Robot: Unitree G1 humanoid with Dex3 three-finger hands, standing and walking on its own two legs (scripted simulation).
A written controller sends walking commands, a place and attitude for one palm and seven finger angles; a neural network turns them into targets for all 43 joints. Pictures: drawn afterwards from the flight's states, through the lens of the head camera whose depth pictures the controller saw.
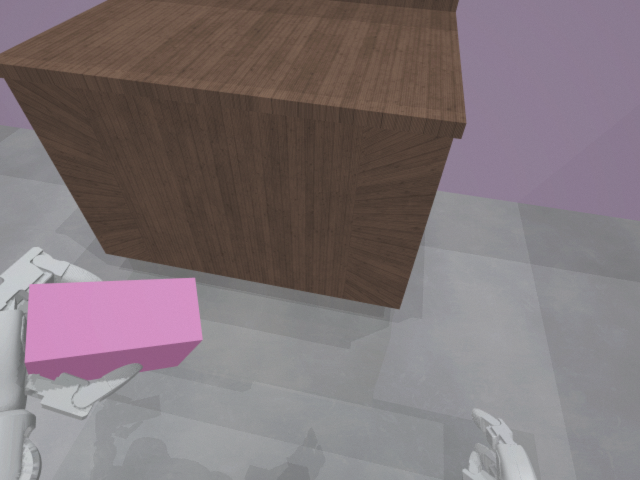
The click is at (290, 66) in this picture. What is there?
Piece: table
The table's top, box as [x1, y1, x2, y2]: [0, 0, 465, 138]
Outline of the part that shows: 0,53 0,77 457,138 461,137 465,125 465,113 455,12 330,0 107,0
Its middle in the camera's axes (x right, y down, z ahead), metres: -0.19 -0.59 +1.15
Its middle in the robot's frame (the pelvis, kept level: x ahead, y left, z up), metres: +1.25 +0.26 +0.04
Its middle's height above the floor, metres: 0.82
